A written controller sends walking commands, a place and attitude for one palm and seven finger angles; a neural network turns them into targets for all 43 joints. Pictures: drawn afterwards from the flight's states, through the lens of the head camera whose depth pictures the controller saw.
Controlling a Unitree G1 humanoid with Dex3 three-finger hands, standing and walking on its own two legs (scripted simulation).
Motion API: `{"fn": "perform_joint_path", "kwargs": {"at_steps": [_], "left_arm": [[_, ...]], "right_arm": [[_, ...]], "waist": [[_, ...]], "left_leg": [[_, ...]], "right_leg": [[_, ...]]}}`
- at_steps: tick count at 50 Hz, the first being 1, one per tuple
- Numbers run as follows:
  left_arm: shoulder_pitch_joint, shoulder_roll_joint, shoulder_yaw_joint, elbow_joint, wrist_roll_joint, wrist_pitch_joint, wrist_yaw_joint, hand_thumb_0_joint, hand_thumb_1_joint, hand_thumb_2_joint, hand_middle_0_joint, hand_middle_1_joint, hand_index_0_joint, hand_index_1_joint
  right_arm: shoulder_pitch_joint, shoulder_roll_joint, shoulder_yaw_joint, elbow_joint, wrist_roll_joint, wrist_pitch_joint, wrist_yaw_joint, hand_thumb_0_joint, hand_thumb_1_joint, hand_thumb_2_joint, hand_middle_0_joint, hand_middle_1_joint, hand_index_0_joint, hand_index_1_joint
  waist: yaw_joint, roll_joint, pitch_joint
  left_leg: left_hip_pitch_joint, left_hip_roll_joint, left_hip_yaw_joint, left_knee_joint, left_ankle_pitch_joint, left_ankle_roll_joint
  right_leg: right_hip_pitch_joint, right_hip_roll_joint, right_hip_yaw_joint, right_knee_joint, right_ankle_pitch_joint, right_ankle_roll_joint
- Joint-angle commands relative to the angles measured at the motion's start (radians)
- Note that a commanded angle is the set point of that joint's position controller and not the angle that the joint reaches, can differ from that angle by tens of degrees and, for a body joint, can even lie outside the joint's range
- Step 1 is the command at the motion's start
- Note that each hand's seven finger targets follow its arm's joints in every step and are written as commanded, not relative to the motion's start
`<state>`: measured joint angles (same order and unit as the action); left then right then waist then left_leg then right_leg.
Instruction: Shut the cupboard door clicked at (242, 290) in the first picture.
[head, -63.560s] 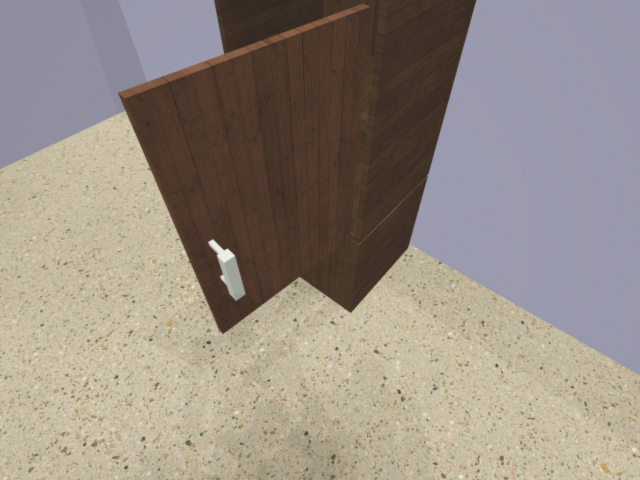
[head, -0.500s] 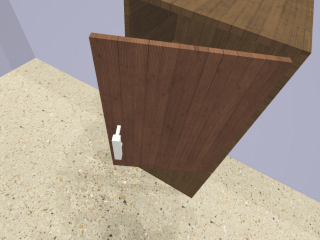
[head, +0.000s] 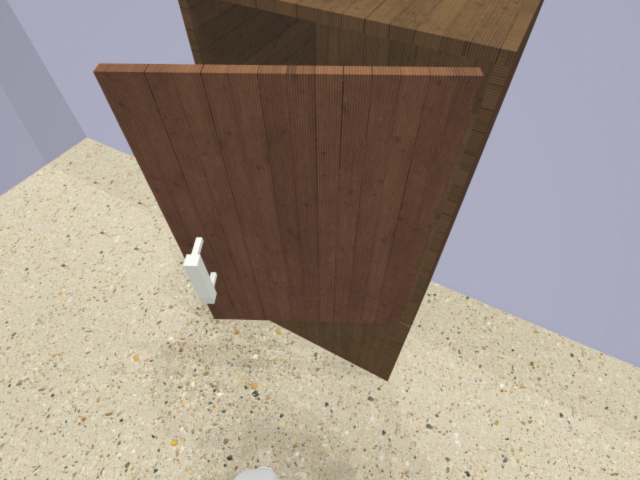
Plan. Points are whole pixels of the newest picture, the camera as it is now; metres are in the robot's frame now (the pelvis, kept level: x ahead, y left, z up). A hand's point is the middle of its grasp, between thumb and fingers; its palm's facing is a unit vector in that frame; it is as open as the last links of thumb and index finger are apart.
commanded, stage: come to a stop and stand still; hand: left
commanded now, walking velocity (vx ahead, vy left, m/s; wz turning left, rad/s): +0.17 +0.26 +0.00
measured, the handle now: (203, 270) +0.45 +0.23 -0.10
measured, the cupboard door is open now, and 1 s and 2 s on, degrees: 27 27 27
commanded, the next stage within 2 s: none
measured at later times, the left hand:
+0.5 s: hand out of the picture +0.03 +0.25 -0.17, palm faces +0.06 -0.96 -0.27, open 7.3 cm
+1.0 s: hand out of the picture -0.03 +0.23 -0.17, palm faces +0.00 -0.98 -0.20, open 7.3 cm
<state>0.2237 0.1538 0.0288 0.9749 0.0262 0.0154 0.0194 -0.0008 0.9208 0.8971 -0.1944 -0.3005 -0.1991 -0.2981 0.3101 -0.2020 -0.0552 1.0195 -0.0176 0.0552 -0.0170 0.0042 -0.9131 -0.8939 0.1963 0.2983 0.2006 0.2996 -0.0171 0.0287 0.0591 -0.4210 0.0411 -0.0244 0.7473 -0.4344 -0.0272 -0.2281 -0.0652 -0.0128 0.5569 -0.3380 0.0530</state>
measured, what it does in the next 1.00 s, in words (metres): steps on the spot: left foot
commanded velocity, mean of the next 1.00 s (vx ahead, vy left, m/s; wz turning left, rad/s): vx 0.01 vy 0.02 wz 0.00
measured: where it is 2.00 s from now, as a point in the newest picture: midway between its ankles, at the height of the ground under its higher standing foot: outside the picture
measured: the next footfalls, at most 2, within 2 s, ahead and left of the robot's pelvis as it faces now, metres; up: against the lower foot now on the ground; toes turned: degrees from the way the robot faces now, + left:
left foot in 0.26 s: +0.08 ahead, +0.11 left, +0.00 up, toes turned +3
right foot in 1.76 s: -0.12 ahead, -0.03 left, +0.00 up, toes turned -6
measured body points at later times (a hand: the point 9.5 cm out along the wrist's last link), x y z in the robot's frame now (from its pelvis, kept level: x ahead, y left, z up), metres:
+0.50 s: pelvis +0.02 +0.05 -0.01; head +0.02 +0.05 +0.44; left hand +0.02 +0.30 -0.15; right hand +0.14 -0.17 -0.14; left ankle +0.04 +0.11 -0.73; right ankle -0.01 -0.12 -0.73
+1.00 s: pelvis -0.03 +0.06 +0.01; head -0.02 +0.06 +0.46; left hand -0.03 +0.28 -0.15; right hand -0.01 -0.19 -0.14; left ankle +0.04 +0.11 -0.73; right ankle -0.01 -0.12 -0.73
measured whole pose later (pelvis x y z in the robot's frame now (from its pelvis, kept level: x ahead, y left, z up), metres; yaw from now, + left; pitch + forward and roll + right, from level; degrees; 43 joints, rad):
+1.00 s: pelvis -0.03 +0.06 +0.01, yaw +0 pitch -2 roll -1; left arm 0.34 0.18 -0.01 0.99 0.03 0.02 0.04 0.00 0.91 0.90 -0.20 -0.30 -0.20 -0.30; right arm 0.28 -0.19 -0.04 1.03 -0.01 0.02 0.00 0.00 -0.91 -0.89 0.20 0.30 0.20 0.30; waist -0.01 -0.01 0.04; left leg -0.30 -0.05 0.08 0.47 -0.14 0.09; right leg -0.22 -0.06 0.04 0.49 -0.25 0.04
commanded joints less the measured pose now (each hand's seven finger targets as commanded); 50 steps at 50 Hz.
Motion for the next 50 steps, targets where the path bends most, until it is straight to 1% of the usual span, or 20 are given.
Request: {"fn": "perform_joint_path", "kwargs": {"at_steps": [1,4,8,10,11,12,13,14,15,16,17,19,21,22,23,27,31,36,46,50], "left_arm": [[0.076,0.202,0.042,-0.030,0.001,-0.039,0.013,0.000,0.900,0.900,-0.200,-0.300,-0.200,-0.300],[0.111,0.184,0.046,-0.022,0.008,-0.042,0.016,0.000,0.900,0.900,-0.200,-0.300,-0.200,-0.300],[0.157,0.205,0.051,-0.006,0.013,-0.032,0.019,0.000,0.900,0.900,-0.200,-0.300,-0.200,-0.300],[0.118,0.199,0.050,-0.012,0.008,-0.021,0.020,0.000,0.900,0.900,-0.200,-0.300,-0.200,-0.300],[0.117,0.175,0.044,-0.011,0.003,-0.014,0.019,0.000,0.900,0.900,-0.200,-0.300,-0.200,-0.300],[0.037,0.255,0.013,-0.051,-0.004,-0.037,0.024,0.000,0.900,0.900,-0.200,-0.300,-0.200,-0.300],[0.102,0.192,0.016,-0.079,-0.003,-0.027,0.029,0.000,0.900,0.900,-0.200,-0.300,-0.200,-0.300],[0.141,0.150,0.014,-0.073,-0.003,-0.021,0.033,0.000,0.900,0.900,-0.200,-0.300,-0.200,-0.300],[0.151,0.134,0.011,-0.078,-0.006,-0.023,0.027,0.000,0.900,0.900,-0.200,-0.300,-0.200,-0.300],[0.159,0.121,0.003,-0.054,-0.002,-0.015,0.030,0.000,0.900,0.900,-0.200,-0.300,-0.200,-0.300],[0.194,0.130,-0.002,-0.036,0.001,-0.012,0.028,0.000,0.900,0.900,-0.200,-0.300,-0.200,-0.300],[0.223,0.130,0.003,-0.026,0.006,-0.018,0.026,0.000,0.900,0.900,-0.200,-0.300,-0.200,-0.300],[0.177,0.161,-0.002,-0.043,0.003,-0.032,0.028,0.000,0.900,0.900,-0.200,-0.300,-0.200,-0.300],[0.147,0.166,-0.003,-0.051,0.004,-0.037,0.028,0.000,0.900,0.900,-0.200,-0.300,-0.200,-0.300],[0.126,0.170,0.001,-0.062,0.001,-0.032,0.033,0.000,0.900,0.900,-0.200,-0.300,-0.200,-0.300],[0.167,0.143,-0.005,-0.080,-0.003,-0.011,0.042,0.000,0.900,0.900,-0.200,-0.300,-0.200,-0.300],[0.172,0.143,-0.003,-0.075,-0.005,-0.007,0.036,0.000,0.900,0.900,-0.200,-0.300,-0.200,-0.300],[0.154,0.140,-0.004,-0.081,-0.002,-0.007,0.031,0.000,0.900,0.900,-0.200,-0.300,-0.200,-0.300],[0.189,0.127,-0.012,-0.030,-0.001,-0.010,0.025,0.000,0.900,0.900,-0.200,-0.300,-0.200,-0.300],[0.210,0.118,-0.013,-0.003,-0.001,-0.013,0.024,0.000,0.900,0.900,-0.200,-0.300,-0.200,-0.300]], "right_arm": [[-0.026,-0.069,-0.018,-0.092,-0.009,-0.026,0.021,0.000,-0.900,-0.900,0.200,0.300,0.200,0.300],[-0.026,-0.054,-0.011,-0.087,-0.001,-0.036,0.034,0.000,-0.900,-0.900,0.200,0.300,0.200,0.300],[-0.088,-0.016,-0.001,-0.110,0.009,-0.044,0.033,0.000,-0.900,-0.900,0.200,0.300,0.200,0.300],[-0.014,-0.008,0.003,-0.084,0.010,-0.051,0.024,0.000,-0.900,-0.900,0.200,0.300,0.200,0.300],[0.023,-0.022,0.004,-0.069,0.010,-0.059,0.019,0.000,-0.900,-0.900,0.200,0.300,0.200,0.300],[-0.007,-0.151,0.006,-0.133,-0.021,-0.067,0.033,0.000,-0.900,-0.900,0.200,0.300,0.200,0.300],[0.026,-0.187,-0.029,-0.168,-0.017,-0.080,0.024,0.000,-0.900,-0.900,0.200,0.300,0.200,0.300],[-0.001,-0.176,-0.029,-0.174,-0.014,-0.069,0.011,0.000,-0.900,-0.900,0.200,0.300,0.200,0.300],[-0.016,-0.188,-0.022,-0.190,-0.019,-0.054,0.006,0.000,-0.900,-0.900,0.200,0.300,0.200,0.300],[-0.076,-0.161,-0.014,-0.193,-0.016,-0.059,0.002,0.000,-0.900,-0.900,0.200,0.300,0.200,0.300],[-0.120,-0.142,0.001,-0.204,-0.014,-0.056,0.002,0.000,-0.900,-0.900,0.200,0.300,0.200,0.300],[-0.156,-0.108,0.005,-0.215,-0.005,-0.053,-0.001,0.000,-0.900,-0.900,0.200,0.300,0.200,0.300],[-0.115,-0.075,0.011,-0.206,0.004,-0.062,-0.002,0.000,-0.900,-0.900,0.200,0.300,0.200,0.300],[-0.082,-0.076,0.011,-0.193,0.000,-0.068,-0.001,0.000,-0.900,-0.900,0.200,0.300,0.200,0.300],[-0.061,-0.090,0.006,-0.179,0.000,-0.072,-0.002,0.000,-0.900,-0.900,0.200,0.300,0.200,0.300],[-0.070,-0.138,-0.003,-0.158,0.001,-0.078,-0.005,0.000,-0.900,-0.900,0.200,0.300,0.200,0.300],[-0.103,-0.115,-0.002,-0.153,0.002,-0.070,-0.002,0.000,-0.900,-0.900,0.200,0.300,0.200,0.300],[-0.087,-0.109,-0.004,-0.124,0.002,-0.067,0.004,0.000,-0.900,-0.900,0.200,0.300,0.200,0.300],[-0.059,-0.106,-0.006,-0.060,0.006,-0.054,0.011,0.000,-0.900,-0.900,0.200,0.300,0.200,0.300],[-0.041,-0.098,-0.006,-0.038,0.007,-0.049,0.011,0.000,-0.900,-0.900,0.200,0.300,0.200,0.300]], "waist": [[0.036,-0.357,0.058],[0.041,-0.304,0.046],[0.064,-0.237,0.026],[0.022,-0.238,0.002],[0.009,-0.197,-0.015],[-0.043,0.169,0.060],[-0.034,0.338,-0.152],[-0.011,0.306,-0.207],[-0.001,0.151,-0.185],[0.015,0.257,-0.177],[0.036,0.198,-0.148],[0.061,0.031,-0.038],[0.019,-0.151,-0.009],[0.002,-0.192,-0.038],[-0.008,-0.181,-0.055],[0.026,0.056,-0.082],[0.034,0.022,-0.035],[0.025,0.015,-0.030],[0.023,0.020,0.007],[0.020,0.012,0.006]], "left_leg": [[-0.193,-0.006,0.022,0.254,0.016,0.002],[-0.149,-0.023,0.073,0.205,0.053,-0.006],[-0.011,-0.044,0.108,-0.018,0.055,-0.002],[0.185,-0.068,0.123,-0.225,0.192,0.002],[0.295,-0.059,0.108,-0.314,0.260,0.008],[0.357,0.015,-0.045,-0.373,0.340,0.047],[0.339,0.140,-0.155,-0.360,0.421,0.061],[0.338,0.151,-0.149,-0.357,0.427,0.103],[0.274,0.147,-0.135,-0.321,0.368,0.127],[0.231,0.134,-0.170,-0.337,0.302,0.127],[0.166,0.133,-0.151,-0.331,0.237,0.134],[0.036,0.077,-0.110,-0.280,0.198,0.101],[0.101,0.006,-0.042,-0.205,0.255,0.062],[0.153,0.004,-0.021,-0.191,0.336,0.058],[0.192,0.020,-0.028,-0.200,0.432,0.060],[0.232,0.112,-0.109,-0.301,0.611,0.100],[0.160,0.084,-0.105,-0.366,0.320,0.088],[0.152,0.075,-0.109,-0.429,0.159,0.076],[0.116,0.064,-0.111,-0.503,-0.047,0.067],[0.124,0.053,-0.100,-0.495,-0.054,0.061]], "right_leg": [[0.052,-0.278,0.293,-0.331,0.156,-0.180],[0.092,-0.241,0.173,-0.281,0.339,-0.174],[0.066,-0.246,0.156,-0.238,0.346,-0.188],[-0.027,-0.193,0.107,-0.165,0.279,-0.147],[-0.082,-0.146,0.084,-0.096,0.222,-0.121],[-0.194,-0.041,-0.001,0.007,0.026,-0.074],[-0.159,0.023,-0.068,0.179,-0.138,-0.062],[-0.151,0.029,-0.018,0.235,-0.199,-0.077],[-0.128,0.022,-0.029,0.205,-0.187,-0.079],[-0.128,0.025,-0.026,0.185,-0.179,-0.077],[-0.081,0.022,-0.016,0.154,-0.132,-0.078],[-0.038,0.009,0.003,-0.002,0.048,-0.080],[-0.100,-0.060,0.142,-0.085,0.174,-0.112],[-0.095,-0.077,0.142,-0.067,0.315,-0.115],[-0.084,-0.058,0.105,-0.023,0.345,-0.100],[-0.066,0.021,0.005,0.029,0.063,-0.049],[-0.045,0.010,0.028,-0.027,0.083,-0.058],[-0.039,-0.001,0.034,-0.055,0.083,-0.061],[-0.041,-0.007,0.048,-0.120,0.014,-0.065],[-0.060,-0.010,0.062,-0.147,-0.024,-0.069]]}}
